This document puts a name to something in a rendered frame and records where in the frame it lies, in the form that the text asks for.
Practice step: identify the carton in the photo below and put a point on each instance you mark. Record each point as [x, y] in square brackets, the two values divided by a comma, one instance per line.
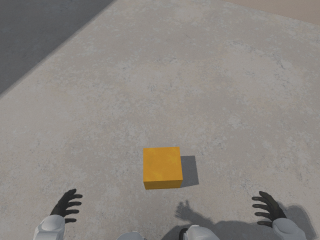
[162, 168]

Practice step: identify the robot left hand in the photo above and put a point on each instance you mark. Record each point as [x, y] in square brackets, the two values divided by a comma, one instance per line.
[63, 204]

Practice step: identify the robot right thigh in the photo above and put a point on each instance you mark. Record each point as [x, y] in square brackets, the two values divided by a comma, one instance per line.
[199, 233]

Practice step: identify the robot right hand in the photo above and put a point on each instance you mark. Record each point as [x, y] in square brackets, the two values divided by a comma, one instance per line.
[275, 212]

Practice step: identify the robot left forearm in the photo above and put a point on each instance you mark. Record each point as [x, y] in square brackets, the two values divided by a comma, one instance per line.
[51, 228]

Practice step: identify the robot right forearm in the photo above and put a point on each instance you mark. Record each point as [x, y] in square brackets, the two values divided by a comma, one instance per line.
[286, 229]

